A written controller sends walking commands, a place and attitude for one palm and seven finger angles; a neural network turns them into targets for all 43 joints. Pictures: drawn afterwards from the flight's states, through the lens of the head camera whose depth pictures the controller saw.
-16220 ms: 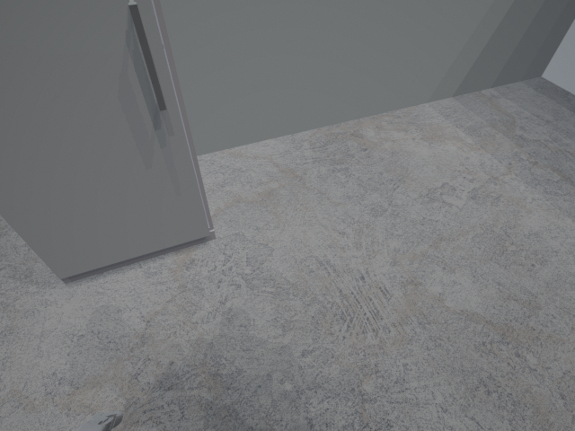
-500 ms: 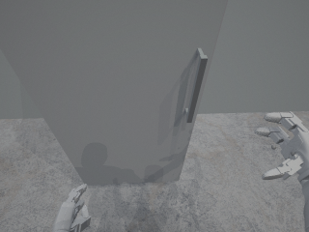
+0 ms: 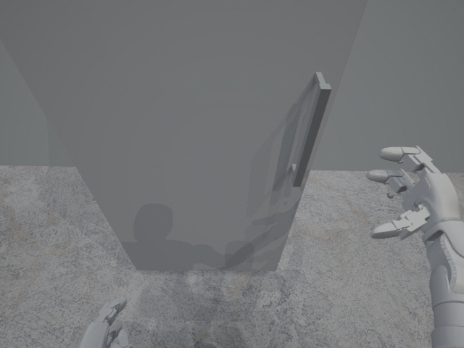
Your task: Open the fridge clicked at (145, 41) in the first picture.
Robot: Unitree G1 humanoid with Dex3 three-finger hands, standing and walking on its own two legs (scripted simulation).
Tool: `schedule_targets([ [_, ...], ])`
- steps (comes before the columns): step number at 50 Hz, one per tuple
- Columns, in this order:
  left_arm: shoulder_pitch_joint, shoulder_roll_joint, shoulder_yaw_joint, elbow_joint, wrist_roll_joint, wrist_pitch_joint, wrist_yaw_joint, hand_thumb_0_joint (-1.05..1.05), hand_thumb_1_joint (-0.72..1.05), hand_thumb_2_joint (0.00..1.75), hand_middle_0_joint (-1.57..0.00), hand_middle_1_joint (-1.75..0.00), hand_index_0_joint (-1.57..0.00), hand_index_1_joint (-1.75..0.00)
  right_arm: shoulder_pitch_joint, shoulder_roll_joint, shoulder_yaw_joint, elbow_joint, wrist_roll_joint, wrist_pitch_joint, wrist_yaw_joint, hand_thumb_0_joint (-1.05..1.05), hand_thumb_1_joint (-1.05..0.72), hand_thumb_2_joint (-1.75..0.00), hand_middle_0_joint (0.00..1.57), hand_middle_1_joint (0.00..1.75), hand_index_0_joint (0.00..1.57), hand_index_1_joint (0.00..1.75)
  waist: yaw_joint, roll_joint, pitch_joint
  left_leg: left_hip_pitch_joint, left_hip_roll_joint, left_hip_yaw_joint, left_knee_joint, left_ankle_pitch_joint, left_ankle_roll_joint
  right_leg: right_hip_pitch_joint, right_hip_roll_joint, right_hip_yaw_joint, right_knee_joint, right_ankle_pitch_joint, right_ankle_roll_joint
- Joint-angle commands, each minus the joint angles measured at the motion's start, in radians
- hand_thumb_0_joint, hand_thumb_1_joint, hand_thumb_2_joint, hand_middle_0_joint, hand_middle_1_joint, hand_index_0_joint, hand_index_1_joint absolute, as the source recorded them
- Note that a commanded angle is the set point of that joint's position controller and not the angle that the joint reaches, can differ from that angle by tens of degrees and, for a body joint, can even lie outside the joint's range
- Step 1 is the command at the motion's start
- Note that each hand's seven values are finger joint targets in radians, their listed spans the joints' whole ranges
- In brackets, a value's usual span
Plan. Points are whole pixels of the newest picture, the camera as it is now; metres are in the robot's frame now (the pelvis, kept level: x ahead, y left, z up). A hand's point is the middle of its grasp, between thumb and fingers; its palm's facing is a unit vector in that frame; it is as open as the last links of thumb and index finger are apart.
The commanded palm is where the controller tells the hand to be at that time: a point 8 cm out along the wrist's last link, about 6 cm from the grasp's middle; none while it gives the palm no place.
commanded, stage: move the hooked fingers beside the handle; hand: right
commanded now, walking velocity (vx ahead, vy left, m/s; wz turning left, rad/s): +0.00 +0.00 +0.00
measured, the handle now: (306, 136) +0.50 -0.12 +0.10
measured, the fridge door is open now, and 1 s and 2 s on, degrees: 0 0 0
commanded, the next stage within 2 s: feel for the door with the fingertips in 1.64 s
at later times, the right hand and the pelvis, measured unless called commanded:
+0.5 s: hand (360, 170) +0.40 -0.19 +0.12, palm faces -0.03 +1.00 +0.00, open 14.0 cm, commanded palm +0.38 -0.24 +0.11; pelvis +0.00 +0.01 +0.00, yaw +0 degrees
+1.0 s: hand (338, 145) +0.47 -0.17 +0.11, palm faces -0.03 +1.00 -0.01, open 14.0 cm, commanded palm +0.43 -0.23 +0.11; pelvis +0.00 +0.02 -0.01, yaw +2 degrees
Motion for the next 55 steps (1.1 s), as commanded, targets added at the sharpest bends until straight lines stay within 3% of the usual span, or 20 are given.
schedule_targets([
  [1,-0.057,0.142,0.059,-0.14,-0.003,-0.039,0.013,0.0,0.9,0.9,-0.2,-0.3,-0.2,-0.3,-0.392,-0.247,-0.07,-0.184,0.01,-0.059,-0.015,0.0,0.5,-0.3,0.3,1.2,0.3,1.2,0.005,-0.052,-0.229,-0.012,0.017,0.02,-0.067,0.223,0.018,0.192,-0.054,0.049,-0.089,0.222,0.031],
  [3,-0.049,0.14,0.064,-0.134,-0.001,-0.039,0.013,0.0,0.9,0.9,-0.2,-0.3,-0.2,-0.3,-0.444,-0.239,-0.06,-0.208,0.007,-0.079,-0.026,0.0,0.5,-0.3,0.3,1.2,0.3,1.2,0.013,-0.082,-0.261,-0.036,0.013,0.022,-0.062,0.224,0.02,0.245,-0.059,0.061,-0.08,0.25,0.037],
  [5,-0.037,0.143,0.068,-0.129,0.005,-0.036,0.011,0.0,0.9,0.9,-0.2,-0.3,-0.2,-0.3,-0.419,-0.257,-0.086,-0.199,0.011,-0.093,-0.031,0.0,0.5,-0.3,0.3,1.2,0.3,1.2,0.005,-0.031,-0.305,0.0,0.012,0.018,-0.057,0.273,0.018,0.249,-0.058,0.054,-0.067,0.293,0.032],
  [7,-0.035,0.14,0.066,-0.122,0.001,-0.031,0.01,0.0,0.9,0.9,-0.2,-0.3,-0.2,-0.3,-0.454,-0.194,-0.022,-0.169,0.009,-0.094,-0.026,0.0,0.5,-0.3,0.3,1.2,0.3,1.2,0.024,-0.046,-0.279,-0.028,0.013,0.019,-0.056,0.268,0.015,0.248,-0.058,0.051,-0.065,0.285,0.033],
  [9,-0.024,0.147,0.066,-0.111,0.0,-0.022,0.009,0.0,0.9,0.9,-0.2,-0.3,-0.2,-0.3,-0.448,-0.221,-0.042,-0.101,0.005,-0.089,-0.031,0.0,0.5,-0.3,0.3,1.2,0.3,1.2,0.021,0.009,-0.243,-0.021,0.011,0.019,-0.063,0.25,0.016,0.198,-0.056,0.047,-0.065,0.249,0.026],
  [12,-0.031,0.144,0.065,-0.114,-0.002,-0.013,0.004,0.0,0.9,0.9,-0.2,-0.3,-0.2,-0.3,-0.507,-0.198,-0.01,-0.102,-0.013,-0.088,-0.044,0.0,0.5,-0.3,0.3,1.2,0.3,1.2,0.023,-0.061,-0.253,-0.046,0.016,0.02,-0.054,0.235,0.019,0.217,-0.055,0.056,-0.069,0.244,0.033],
  [15,-0.019,0.147,0.07,-0.116,0.003,-0.002,0.0,0.0,0.9,0.9,-0.2,-0.3,-0.2,-0.3,-0.495,-0.207,-0.033,-0.063,-0.012,-0.093,-0.062,0.0,0.5,-0.3,0.3,1.2,0.3,1.2,0.017,0.008,-0.277,-0.026,0.014,0.015,-0.053,0.255,0.016,0.203,-0.054,0.05,-0.058,0.25,0.026],
  [19,-0.008,0.145,0.069,-0.108,0.005,0.011,-0.004,0.0,0.9,0.9,-0.2,-0.3,-0.2,-0.3,-0.584,-0.191,-0.002,-0.053,-0.024,-0.12,-0.079,0.0,0.5,-0.3,0.3,1.2,0.3,1.2,0.03,-0.013,-0.286,-0.028,0.015,0.011,-0.044,0.264,0.017,0.2,-0.053,0.046,-0.046,0.259,0.025],
  [22,0.005,0.149,0.068,-0.093,0.005,0.027,-0.002,0.0,0.9,0.9,-0.2,-0.3,-0.2,-0.3,-0.636,-0.239,-0.037,0.034,-0.036,-0.127,-0.088,0.0,0.5,-0.3,0.3,1.2,0.3,1.2,0.039,0.007,-0.27,-0.026,0.016,-0.001,-0.046,0.253,0.01,0.149,-0.05,0.036,-0.046,0.21,0.019],
  [26,0.019,0.148,0.067,-0.085,0.005,0.036,-0.004,0.0,0.9,0.9,-0.2,-0.3,-0.2,-0.3,-0.718,-0.216,-0.003,0.095,-0.047,-0.155,-0.091,0.0,0.5,-0.3,0.3,1.2,0.3,1.2,0.053,-0.035,-0.276,-0.058,0.016,-0.003,-0.041,0.236,0.011,0.153,-0.049,0.034,-0.035,0.193,0.019],
  [29,0.04,0.153,0.071,-0.075,0.007,0.042,-0.007,0.0,0.9,0.9,-0.2,-0.3,-0.2,-0.3,-0.775,-0.206,0.013,0.138,-0.051,-0.181,-0.092,0.0,0.5,-0.3,0.3,1.2,0.3,1.2,0.064,-0.007,-0.294,-0.067,0.012,0.0,-0.034,0.223,0.013,0.153,-0.051,0.04,-0.025,0.192,0.017],
  [35,0.079,0.165,0.072,-0.056,0.008,0.062,-0.012,0.0,0.9,0.9,-0.2,-0.3,-0.2,-0.3,-0.854,-0.283,-0.034,0.303,-0.07,-0.198,-0.095,0.0,0.5,-0.3,0.3,1.2,0.3,1.2,0.068,0.019,-0.289,-0.052,0.017,-0.022,-0.023,0.237,0.005,0.054,-0.046,0.027,-0.007,0.16,0.009],
  [37,0.092,0.162,0.072,-0.05,0.01,0.065,-0.016,0.0,0.9,0.9,-0.2,-0.3,-0.2,-0.3,-0.939,-0.268,-0.006,0.301,-0.083,-0.217,-0.099,0.0,0.5,-0.3,0.3,1.2,0.3,1.2,0.083,-0.031,-0.316,-0.078,0.015,-0.018,-0.012,0.23,0.006,0.078,-0.046,0.03,-0.001,0.163,0.013],
  [39,0.111,0.163,0.077,-0.044,0.014,0.068,-0.019,0.0,0.9,0.9,-0.2,-0.3,-0.2,-0.3,-0.954,-0.246,0.005,0.32,-0.082,-0.238,-0.107,0.0,0.5,-0.3,0.3,1.2,0.3,1.2,0.092,-0.011,-0.34,-0.09,0.01,-0.013,-0.005,0.228,0.009,0.089,-0.048,0.037,0.012,0.182,0.012],
  [42,0.135,0.173,0.075,-0.03,0.015,0.077,-0.022,0.0,0.9,0.9,-0.2,-0.3,-0.2,-0.3,-0.982,-0.304,-0.035,0.416,-0.096,-0.237,-0.116,0.0,0.5,-0.3,0.3,1.2,0.3,1.2,0.102,0.002,-0.318,-0.104,0.009,-0.022,-0.002,0.209,0.002,0.032,-0.049,0.031,0.017,0.142,0.01],
  [43,0.142,0.175,0.076,-0.032,0.017,0.08,-0.024,0.0,0.9,0.9,-0.2,-0.3,-0.2,-0.3,-0.969,-0.316,-0.046,0.434,-0.102,-0.237,-0.116,0.0,0.5,-0.3,0.3,1.2,0.3,1.2,0.092,-0.008,-0.32,-0.102,0.009,-0.024,0.002,0.209,0.004,0.022,-0.048,0.03,0.018,0.141,0.011],
  [45,0.152,0.174,0.082,-0.048,0.022,0.086,-0.028,0.0,0.9,0.9,-0.2,-0.3,-0.2,-0.3,-0.932,-0.357,-0.087,0.394,-0.11,-0.257,-0.117,0.0,0.5,-0.3,0.3,1.2,0.3,1.2,0.063,-0.03,-0.424,-0.042,0.009,-0.028,0.026,0.283,0.006,0.047,-0.047,0.023,0.031,0.213,0.012],
  [47,0.152,0.168,0.085,-0.064,0.022,0.092,-0.035,0.0,0.9,0.9,-0.2,-0.3,-0.2,-0.3,-0.89,-0.322,-0.069,0.338,-0.107,-0.27,-0.108,0.0,0.5,-0.3,0.3,1.2,0.3,1.2,0.056,-0.073,-0.461,-0.046,0.003,-0.021,0.036,0.331,0.009,0.1,-0.049,0.02,0.04,0.277,0.016],
  [50,0.156,0.172,0.089,-0.073,0.017,0.105,-0.04,0.0,0.9,0.9,-0.2,-0.3,-0.2,-0.3,-0.8,-0.306,-0.077,0.336,-0.083,-0.256,-0.094,0.0,0.5,-0.3,0.3,1.2,0.3,1.2,0.051,0.013,-0.414,-0.03,-0.005,-0.016,0.033,0.373,0.005,0.067,-0.054,0.013,0.039,0.3,0.01],
  [55,0.144,0.169,0.093,-0.093,0.013,0.119,-0.035,0.0,0.9,0.9,-0.2,-0.3,-0.2,-0.3,-0.782,-0.341,-0.107,0.221,-0.076,-0.232,-0.095,0.0,0.5,-0.3,0.3,1.2,0.3,1.2,0.048,-0.021,-0.395,-0.018,-0.003,-0.021,0.022,0.383,0.003,0.072,-0.053,0.004,0.031,0.295,0.005],
])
